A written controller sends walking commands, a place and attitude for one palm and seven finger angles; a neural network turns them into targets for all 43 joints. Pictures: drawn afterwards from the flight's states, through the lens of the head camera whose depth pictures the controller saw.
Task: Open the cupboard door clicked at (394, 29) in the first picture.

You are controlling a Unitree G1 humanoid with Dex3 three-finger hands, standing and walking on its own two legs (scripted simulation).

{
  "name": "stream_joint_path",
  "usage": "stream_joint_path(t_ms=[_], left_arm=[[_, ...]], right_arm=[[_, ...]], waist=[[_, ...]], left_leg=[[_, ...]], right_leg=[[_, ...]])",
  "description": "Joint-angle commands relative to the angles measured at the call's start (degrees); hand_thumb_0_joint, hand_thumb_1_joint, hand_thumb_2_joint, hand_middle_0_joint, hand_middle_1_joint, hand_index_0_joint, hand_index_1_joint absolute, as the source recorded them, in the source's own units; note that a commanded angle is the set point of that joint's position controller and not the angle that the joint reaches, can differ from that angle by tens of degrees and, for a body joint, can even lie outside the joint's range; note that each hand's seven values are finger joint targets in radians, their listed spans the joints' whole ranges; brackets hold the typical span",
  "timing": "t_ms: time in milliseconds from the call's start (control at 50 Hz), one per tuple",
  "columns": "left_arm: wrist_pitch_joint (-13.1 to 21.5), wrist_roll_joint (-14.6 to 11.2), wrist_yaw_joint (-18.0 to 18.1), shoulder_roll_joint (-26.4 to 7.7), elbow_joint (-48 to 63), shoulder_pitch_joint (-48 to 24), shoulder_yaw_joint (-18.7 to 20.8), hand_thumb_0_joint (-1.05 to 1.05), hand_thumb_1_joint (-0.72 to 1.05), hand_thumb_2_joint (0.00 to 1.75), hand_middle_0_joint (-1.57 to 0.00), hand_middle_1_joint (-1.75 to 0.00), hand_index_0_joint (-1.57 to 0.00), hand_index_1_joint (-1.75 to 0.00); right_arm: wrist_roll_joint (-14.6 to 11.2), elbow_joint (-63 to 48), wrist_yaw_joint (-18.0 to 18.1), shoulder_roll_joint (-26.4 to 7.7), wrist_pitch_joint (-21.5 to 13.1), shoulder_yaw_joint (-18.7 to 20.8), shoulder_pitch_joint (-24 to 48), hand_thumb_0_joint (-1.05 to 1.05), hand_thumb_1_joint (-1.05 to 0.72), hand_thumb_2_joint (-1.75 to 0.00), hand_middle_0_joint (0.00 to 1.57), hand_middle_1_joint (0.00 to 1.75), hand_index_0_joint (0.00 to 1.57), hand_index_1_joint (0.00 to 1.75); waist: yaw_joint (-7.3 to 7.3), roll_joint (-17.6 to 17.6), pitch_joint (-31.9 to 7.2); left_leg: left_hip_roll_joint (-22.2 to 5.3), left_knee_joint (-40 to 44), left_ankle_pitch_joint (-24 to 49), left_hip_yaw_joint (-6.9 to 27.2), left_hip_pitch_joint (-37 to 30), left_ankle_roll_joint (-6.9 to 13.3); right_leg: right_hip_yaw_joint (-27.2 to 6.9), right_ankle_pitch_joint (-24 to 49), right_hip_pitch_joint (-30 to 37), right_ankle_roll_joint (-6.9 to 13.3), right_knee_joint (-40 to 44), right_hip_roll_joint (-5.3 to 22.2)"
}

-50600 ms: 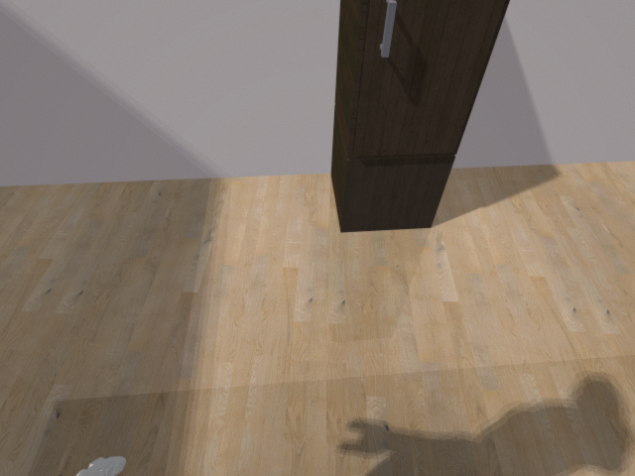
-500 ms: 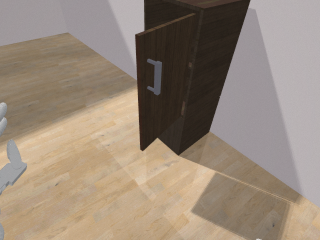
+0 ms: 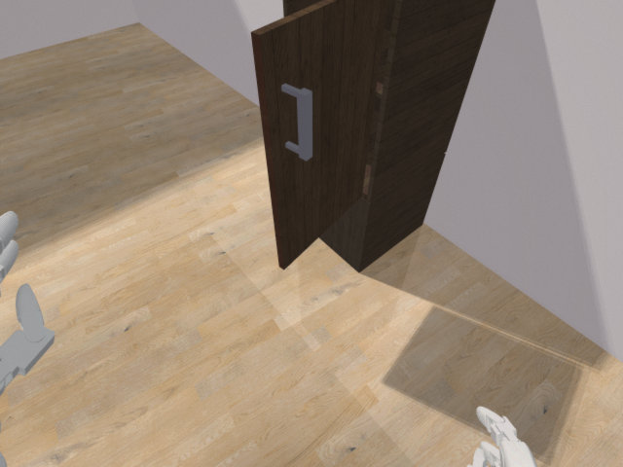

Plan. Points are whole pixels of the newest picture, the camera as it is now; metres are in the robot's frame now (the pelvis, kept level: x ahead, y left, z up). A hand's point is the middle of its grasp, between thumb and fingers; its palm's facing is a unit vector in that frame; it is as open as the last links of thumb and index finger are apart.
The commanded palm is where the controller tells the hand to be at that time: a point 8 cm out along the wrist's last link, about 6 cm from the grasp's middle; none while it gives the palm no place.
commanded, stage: stop stepping back and stand still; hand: left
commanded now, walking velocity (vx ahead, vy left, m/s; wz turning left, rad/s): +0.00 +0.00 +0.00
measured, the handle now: (297, 123) +0.65 +0.07 +0.09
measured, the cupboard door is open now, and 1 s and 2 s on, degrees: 100 100 100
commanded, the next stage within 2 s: let the arm hang, fingers relaxed in 0.28 s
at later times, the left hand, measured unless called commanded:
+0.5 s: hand (105, 385) +0.21 +0.27 +0.00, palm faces +0.15 -0.86 -0.48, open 7.4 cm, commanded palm none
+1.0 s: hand out of the picture -0.06 +0.21 -0.16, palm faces +0.04 -0.97 -0.23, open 7.3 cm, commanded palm none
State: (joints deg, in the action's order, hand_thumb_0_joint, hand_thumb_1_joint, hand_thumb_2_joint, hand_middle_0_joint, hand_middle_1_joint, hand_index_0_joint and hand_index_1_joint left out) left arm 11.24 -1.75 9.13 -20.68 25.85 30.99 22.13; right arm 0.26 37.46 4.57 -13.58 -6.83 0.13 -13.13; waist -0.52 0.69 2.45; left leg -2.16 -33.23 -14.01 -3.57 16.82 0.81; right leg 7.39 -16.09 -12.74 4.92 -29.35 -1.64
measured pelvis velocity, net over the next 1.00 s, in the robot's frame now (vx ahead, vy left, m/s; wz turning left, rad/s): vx -0.01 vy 0.03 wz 0.01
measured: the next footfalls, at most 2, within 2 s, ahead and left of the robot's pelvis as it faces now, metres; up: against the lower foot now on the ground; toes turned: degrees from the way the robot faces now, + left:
left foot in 0.02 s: +0.07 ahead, +0.13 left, +0.00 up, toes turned +3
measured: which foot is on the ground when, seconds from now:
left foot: up 0.00-0.00, down 0.02-1.00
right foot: down 0.00-1.00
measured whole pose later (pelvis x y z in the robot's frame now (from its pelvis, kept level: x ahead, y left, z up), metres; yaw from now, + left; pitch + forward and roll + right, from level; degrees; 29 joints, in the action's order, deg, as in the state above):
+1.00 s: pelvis -0.01 +0.03 +0.01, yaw +0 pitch -2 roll +0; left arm -0.9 0.2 1.4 -9.5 -67.0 19.6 0.5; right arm 1.1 65.5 1.5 -7.6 1.3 -0.7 -18.4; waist 0.5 2.0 3.9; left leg 0.2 -23.8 -9.8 -3.2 12.5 1.7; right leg 7.1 -12.2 -9.8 2.4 -23.5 0.0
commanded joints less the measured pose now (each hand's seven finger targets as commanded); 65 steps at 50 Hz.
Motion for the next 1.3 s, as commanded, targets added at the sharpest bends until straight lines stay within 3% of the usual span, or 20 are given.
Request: stream_joint_path(t_ms=[0, 20, 60, 160, 220, 280, 340, 360, 380, 420, 440, 480, 520, 560, 600, 660, 720, 780, 960, 1280], left_arm=[[4.91, -0.36, 1.70, -13.42, 18.06, -3.72, 8.92, 0.00, 0.90, 0.90, -0.20, -0.30, -0.20, -0.30], [4.52, -0.03, 1.74, -13.77, 14.95, -1.40, 10.22, 0.00, 0.90, 0.90, -0.20, -0.30, -0.20, -0.30], [4.45, -0.08, 1.24, -13.59, 14.52, -0.56, 10.19, 0.00, 0.90, 0.90, -0.20, -0.30, -0.20, -0.30], [3.40, -1.18, 0.74, -12.46, 10.90, 3.43, 9.47, 0.00, 0.90, 0.90, -0.20, -0.30, -0.20, -0.30], [2.66, -1.53, 0.61, -12.43, 9.89, 3.96, 9.01, 0.00, 0.90, 0.90, -0.20, -0.30, -0.20, -0.30], [2.49, -1.50, 0.72, -14.03, 12.03, 2.66, 9.77, 0.00, 0.90, 0.90, -0.20, -0.30, -0.20, -0.30], [2.31, -1.47, 0.69, -13.14, 12.35, 1.20, 8.64, 0.00, 0.90, 0.90, -0.20, -0.30, -0.20, -0.30], [-5.39, 4.56, -7.81, -4.09, -31.56, -5.62, -15.76, 0.00, 0.90, 0.90, -0.20, -0.30, -0.20, -0.30], [-9.34, 3.59, -8.99, -1.47, -33.67, -5.00, -15.02, 0.00, 0.90, 0.90, -0.20, -0.30, -0.20, -0.30], [-10.46, 3.52, -9.27, 0.38, -38.65, -8.19, -15.98, 0.00, 0.90, 0.90, -0.20, -0.30, -0.20, -0.30], [-10.46, 3.64, -9.29, -0.10, -41.83, -10.03, -16.38, 0.00, 0.90, 0.90, -0.20, -0.30, -0.20, -0.30], [-10.29, 3.86, -9.00, -1.03, -49.10, -14.08, -17.03, 0.00, 0.90, 0.90, -0.20, -0.30, -0.20, -0.30], [-10.86, 3.33, -8.49, 0.03, -56.86, -16.56, -18.35, 0.00, 0.90, 0.90, -0.20, -0.30, -0.20, -0.30], [-11.26, 2.86, -8.09, 0.66, -63.75, -18.27, -19.40, 0.00, 0.90, 0.90, -0.20, -0.30, -0.20, -0.30], [-11.20, 2.46, -7.82, 1.41, -70.43, -17.10, -19.90, 0.00, 0.90, 0.90, -0.20, -0.30, -0.20, -0.30], [-10.92, 2.32, -7.61, 3.68, -78.12, -14.43, -19.47, 0.00, 0.90, 0.90, -0.20, -0.30, -0.20, -0.30], [-10.76, 2.08, -7.60, 4.03, -82.62, -13.84, -19.82, 0.00, 0.90, 0.90, -0.20, -0.30, -0.20, -0.30], [-10.66, 2.04, -7.56, 4.43, -85.85, -13.46, -20.22, 0.00, 0.90, 0.90, -0.20, -0.30, -0.20, -0.30], [-10.60, 1.98, -7.09, 6.74, -90.70, -10.17, -20.90, 0.00, 0.90, 0.90, -0.20, -0.30, -0.20, -0.30], [-10.44, 2.24, -6.64, 8.60, -90.66, -8.96, -20.54, 0.00, 0.90, 0.90, -0.20, -0.30, -0.20, -0.30]], right_arm=[[-0.66, -10.84, 0.27, -6.42, -2.70, 3.14, 6.41, 0.00, -0.90, -0.90, 0.20, 0.30, 0.20, 0.30], [-0.82, -10.62, 0.22, -5.59, -2.50, 2.74, 5.76, 0.00, -0.90, -0.90, 0.20, 0.30, 0.20, 0.30], [-1.01, -10.85, -0.10, -4.98, -1.98, 2.24, 5.54, 0.00, -0.90, -0.90, 0.20, 0.30, 0.20, 0.30], [-1.50, -11.21, -0.64, -4.97, -1.17, 2.56, 4.87, 0.00, -0.90, -0.90, 0.20, 0.30, 0.20, 0.30], [-1.52, -11.48, -0.58, -4.86, -0.67, 2.22, 5.33, 0.00, -0.90, -0.90, 0.20, 0.30, 0.20, 0.30], [-1.30, -11.70, -0.25, -5.01, -0.55, 2.07, 6.01, 0.00, -0.90, -0.90, 0.20, 0.30, 0.20, 0.30], [-1.24, -11.82, -0.07, -4.99, -0.52, 1.75, 6.00, 0.00, -0.90, -0.90, 0.20, 0.30, 0.20, 0.30], [-0.42, 1.83, -5.56, -15.29, -2.68, 4.31, 8.55, 0.00, -0.90, -0.90, 0.20, 0.30, 0.20, 0.30], [-0.30, 2.38, -5.25, -11.99, 0.36, 4.58, 2.99, 0.00, -0.90, -0.90, 0.20, 0.30, 0.20, 0.30], [0.50, 1.66, -4.78, -10.00, 2.94, 2.81, 2.76, 0.00, -0.90, -0.90, 0.20, 0.30, 0.20, 0.30], [0.85, 1.95, -4.75, -9.92, 3.54, 2.36, 3.58, 0.00, -0.90, -0.90, 0.20, 0.30, 0.20, 0.30], [1.05, 3.69, -4.76, -8.76, 4.79, 2.13, 3.20, 0.00, -0.90, -0.90, 0.20, 0.30, 0.20, 0.30], [1.37, 6.75, -4.74, -5.92, 6.42, 1.31, 2.12, 0.00, -0.90, -0.90, 0.20, 0.30, 0.20, 0.30], [1.45, 9.95, -4.61, -4.93, 7.26, 0.54, 1.77, 0.00, -0.90, -0.90, 0.20, 0.30, 0.20, 0.30], [1.47, 12.88, -4.33, -4.95, 7.15, 0.11, 2.35, 0.00, -0.90, -0.90, 0.20, 0.30, 0.20, 0.30], [1.45, 16.95, -3.64, -3.31, 7.16, 0.07, 1.54, 0.00, -0.90, -0.90, 0.20, 0.30, 0.20, 0.30], [1.21, 19.99, -3.38, -2.13, 7.45, 0.21, -1.45, 0.00, -0.90, -0.90, 0.20, 0.30, 0.20, 0.30], [1.02, 22.44, -3.22, -1.66, 7.70, 0.50, -4.16, 0.00, -0.90, -0.90, 0.20, 0.30, 0.20, 0.30], [0.90, 26.51, -2.70, 0.59, 7.43, 0.31, -8.45, 0.00, -0.90, -0.90, 0.20, 0.30, 0.20, 0.30], [0.92, 27.40, -2.59, 2.62, 6.97, 0.53, -8.92, 0.00, -0.90, -0.90, 0.20, 0.30, 0.20, 0.30]], waist=[[-0.93, 8.29, -7.48], [-0.37, 8.20, -6.91], [0.13, 9.19, -7.71], [0.83, 0.84, -10.59], [0.94, -0.77, -9.68], [0.78, 1.28, -9.05], [0.61, 1.49, -8.01], [3.19, 2.11, -2.89], [2.12, 1.40, -5.97], [1.04, -2.96, -5.75], [0.68, -7.13, -5.39], [1.23, -13.93, -6.16], [1.90, -10.02, -5.36], [1.97, -3.21, -4.45], [0.71, 4.62, -4.02], [0.08, 8.94, -2.77], [0.44, 7.78, -2.36], [0.75, 1.87, 0.55], [1.11, -1.81, 2.16], [0.83, 0.09, 4.66]], left_leg=[[-8.07, 10.57, 13.17, 10.00, -9.51, 2.93], [-7.51, 9.50, 17.59, 9.09, -6.82, 3.06], [-6.52, 9.18, 20.95, 7.63, -3.94, 1.84], [-3.74, 5.18, 16.67, 3.73, -3.67, -0.06], [-3.17, 5.38, 13.81, 3.81, -3.07, -0.27], [-3.21, 6.71, 12.73, 4.23, -3.76, -0.13], [-3.43, 8.03, 11.98, 4.78, -4.19, 0.17], [-5.25, -0.07, 17.60, 6.18, 1.41, 1.36], [-5.33, 2.14, 19.59, 5.69, -0.76, 1.63], [-6.76, 4.58, 10.78, 9.38, 5.03, 4.16], [-6.05, 4.59, 8.21, 10.02, 6.09, 4.11], [-2.60, 1.65, 7.15, 7.30, 2.01, 2.31], [-0.81, 0.83, 7.65, 4.95, -1.37, 1.01], [-1.76, 4.40, 9.54, 6.03, -3.14, 0.86], [-3.82, 9.33, 10.59, 8.52, -1.02, 1.55], [-3.47, 12.34, 3.83, 8.45, 0.35, 1.21], [-3.40, 13.36, 1.06, 8.22, -0.81, 1.07], [-3.42, 14.16, -0.73, 7.91, -1.25, 1.02], [-3.47, 15.27, 0.11, 6.74, -3.43, 1.45], [-3.23, 15.99, -0.20, 6.48, -2.45, 1.35]], right_leg=[[-10.39, 5.45, -0.10, -4.81, 3.40, 6.22], [-9.19, 10.31, 1.81, -5.06, 3.52, 4.57], [-8.04, 15.48, 5.77, -4.79, 2.61, 4.51], [-11.49, 24.89, 8.11, -4.00, 5.30, 7.96], [-11.45, 23.08, 6.94, -3.84, 6.32, 8.71], [-11.19, 19.67, 5.76, -3.82, 7.05, 8.43], [-10.91, 15.77, 4.76, -4.09, 7.81, 7.32], [-5.89, 21.20, -3.20, -2.56, -0.72, 10.92], [-8.76, 17.35, -3.04, -1.82, -0.60, 8.82], [-6.90, 9.04, -0.90, -2.33, -1.64, 7.18], [-7.52, 7.66, 0.06, -2.09, -0.18, 7.55], [-10.35, 9.28, -0.89, 0.08, 3.88, 11.02], [-10.86, 11.56, -2.10, 1.26, 5.38, 13.15], [-9.54, 8.05, -1.92, 0.22, 5.40, 11.37], [-8.16, 5.74, 2.53, -1.59, 5.25, 8.70], [-8.68, 2.87, 5.39, -1.22, 8.73, 8.57], [-8.22, 1.79, 5.41, -0.95, 10.77, 8.79], [-7.73, -0.99, 3.03, -0.98, 12.43, 8.57], [-8.06, -1.60, 0.64, -1.42, 12.67, 8.29], [-8.03, -0.33, -0.73, -1.90, 11.66, 7.89]])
